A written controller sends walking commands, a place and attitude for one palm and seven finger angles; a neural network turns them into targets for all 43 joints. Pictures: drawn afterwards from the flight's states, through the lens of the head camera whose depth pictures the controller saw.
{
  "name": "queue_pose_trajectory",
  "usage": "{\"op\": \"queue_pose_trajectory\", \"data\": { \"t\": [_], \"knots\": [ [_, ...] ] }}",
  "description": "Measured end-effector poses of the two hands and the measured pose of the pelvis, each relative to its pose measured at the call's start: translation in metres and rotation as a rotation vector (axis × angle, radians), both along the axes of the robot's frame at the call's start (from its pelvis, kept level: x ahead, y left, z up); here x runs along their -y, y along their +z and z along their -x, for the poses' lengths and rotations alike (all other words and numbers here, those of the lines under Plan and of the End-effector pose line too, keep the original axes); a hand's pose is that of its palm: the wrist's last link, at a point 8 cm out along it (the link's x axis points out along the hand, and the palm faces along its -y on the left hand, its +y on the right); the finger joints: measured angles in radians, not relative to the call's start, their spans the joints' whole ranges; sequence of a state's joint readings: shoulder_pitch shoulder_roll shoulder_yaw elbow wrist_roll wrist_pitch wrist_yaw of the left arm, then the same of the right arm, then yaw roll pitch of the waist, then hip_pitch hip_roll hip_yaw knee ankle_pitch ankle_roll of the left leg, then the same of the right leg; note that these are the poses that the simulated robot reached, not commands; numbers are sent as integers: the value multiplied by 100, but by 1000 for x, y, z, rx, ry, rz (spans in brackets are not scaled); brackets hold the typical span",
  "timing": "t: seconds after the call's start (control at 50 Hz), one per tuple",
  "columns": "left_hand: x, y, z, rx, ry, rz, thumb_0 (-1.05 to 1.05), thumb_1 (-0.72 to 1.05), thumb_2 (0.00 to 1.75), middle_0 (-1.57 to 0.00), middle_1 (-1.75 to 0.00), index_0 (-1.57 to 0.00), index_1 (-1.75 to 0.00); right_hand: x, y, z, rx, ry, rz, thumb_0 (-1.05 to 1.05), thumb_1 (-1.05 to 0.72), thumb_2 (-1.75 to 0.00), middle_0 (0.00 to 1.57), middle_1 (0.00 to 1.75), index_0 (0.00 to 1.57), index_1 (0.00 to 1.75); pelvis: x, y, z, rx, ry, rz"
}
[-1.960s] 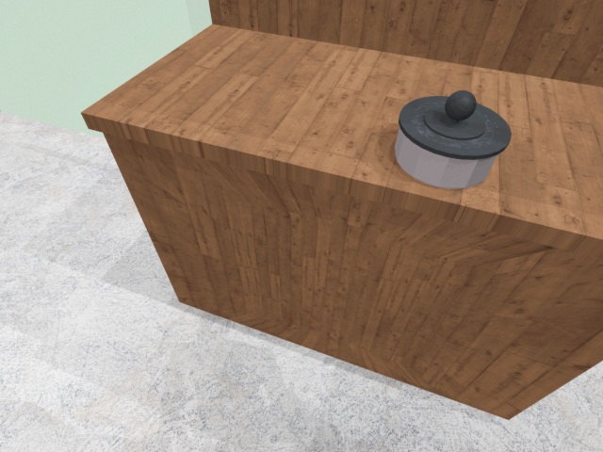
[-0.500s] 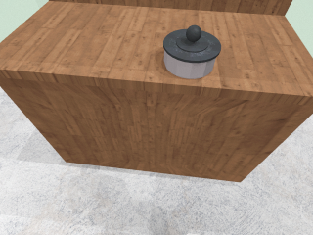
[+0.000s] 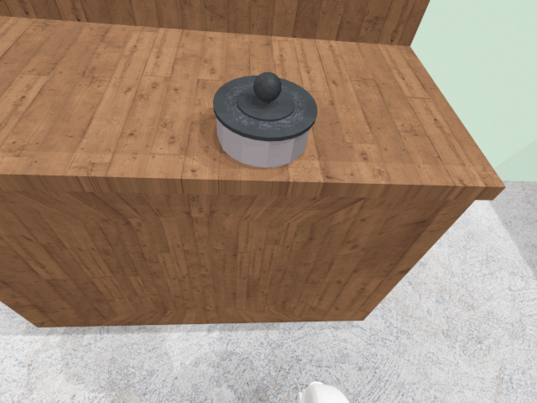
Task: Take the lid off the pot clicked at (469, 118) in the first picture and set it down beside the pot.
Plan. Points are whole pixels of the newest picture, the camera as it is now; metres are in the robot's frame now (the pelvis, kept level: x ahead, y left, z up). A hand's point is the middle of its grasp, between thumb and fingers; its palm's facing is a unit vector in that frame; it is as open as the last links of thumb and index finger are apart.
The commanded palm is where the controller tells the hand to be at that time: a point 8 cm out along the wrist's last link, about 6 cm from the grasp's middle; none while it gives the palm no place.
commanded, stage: take the last steps up to it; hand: left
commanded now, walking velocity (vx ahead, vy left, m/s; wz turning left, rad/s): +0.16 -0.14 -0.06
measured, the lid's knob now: (267, 87) +0.58 +0.03 +0.16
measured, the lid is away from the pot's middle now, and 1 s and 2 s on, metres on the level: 0.00 0.00 0.00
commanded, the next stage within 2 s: come to a stop and stand still in 0.06 s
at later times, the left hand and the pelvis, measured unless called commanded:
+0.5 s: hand (195, 383) +0.18 +0.12 -0.18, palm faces +0.05 -0.98 -0.21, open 7.3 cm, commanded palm none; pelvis +0.09 -0.06 -0.01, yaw +0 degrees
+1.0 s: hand out of the picture +0.07 +0.16 -0.18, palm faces +0.04 -0.98 -0.18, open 7.4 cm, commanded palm none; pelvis +0.05 -0.03 +0.00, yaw +1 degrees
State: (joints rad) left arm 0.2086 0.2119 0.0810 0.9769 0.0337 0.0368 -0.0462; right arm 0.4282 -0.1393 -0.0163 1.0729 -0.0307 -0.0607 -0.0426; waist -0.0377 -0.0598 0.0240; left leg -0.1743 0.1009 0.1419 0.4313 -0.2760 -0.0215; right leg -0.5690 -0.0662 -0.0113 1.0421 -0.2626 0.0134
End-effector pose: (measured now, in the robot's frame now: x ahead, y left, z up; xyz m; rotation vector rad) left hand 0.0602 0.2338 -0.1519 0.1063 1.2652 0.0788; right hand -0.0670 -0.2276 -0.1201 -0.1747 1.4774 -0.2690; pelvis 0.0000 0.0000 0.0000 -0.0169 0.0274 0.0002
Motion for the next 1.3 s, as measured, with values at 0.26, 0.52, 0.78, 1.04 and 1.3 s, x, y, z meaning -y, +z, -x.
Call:
{"op": "queue_pose_trajectory", "data": {
  "t": [0.26, 0.52, 0.78, 1.04, 1.3],
  "knots": [
    [85, 1, -126, 119, -65, -44, 0, 91, 90, -19, -30, -20, -30, 54, -33, -41, -147, -89, -81, 1, -91, -89, 20, 30, 20, 30, 64, -17, -71, 2, 0, -4],
    [60, 1, -109, 59, 44, -93, -1, 91, 90, -20, -30, -20, -30, 65, -21, -248, 256, 101, -33, 0, -91, -89, 20, 30, 20, 30, 57, -10, -91, 15, 8, -5],
    [1, -6, -42, -63, 104, -97, 0, 91, 90, -19, -30, -20, -30, 21, 10, -268, 365, 209, 10, 0, -91, -89, 20, 30, 20, 30, 25, -4, -80, 26, 13, 19],
    [35, -1, 2, -112, 54, -59, 0, 91, 90, -19, -30, -19, -30, 46, -6, -149, 178, 70, -8, 0, -92, -89, 20, 30, 20, 30, 37, 1, -49, 25, 12, 4],
    [82, -9, 30, -128, 38, -19, 0, 91, 90, -20, -30, -20, -30, 49, -27, -42, -24, -30, -74, 1, -91, -89, 20, 30, 20, 30, 58, -7, -33, 69, 10, -6]
  ]
}}
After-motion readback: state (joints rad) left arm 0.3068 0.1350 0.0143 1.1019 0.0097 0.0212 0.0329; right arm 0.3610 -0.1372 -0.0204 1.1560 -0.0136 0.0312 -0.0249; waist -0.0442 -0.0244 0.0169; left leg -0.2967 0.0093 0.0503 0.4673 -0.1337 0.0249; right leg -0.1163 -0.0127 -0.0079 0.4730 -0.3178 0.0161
